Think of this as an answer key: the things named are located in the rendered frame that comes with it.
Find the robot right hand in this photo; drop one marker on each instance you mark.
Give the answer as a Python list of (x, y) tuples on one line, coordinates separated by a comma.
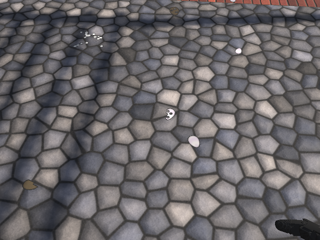
[(305, 228)]

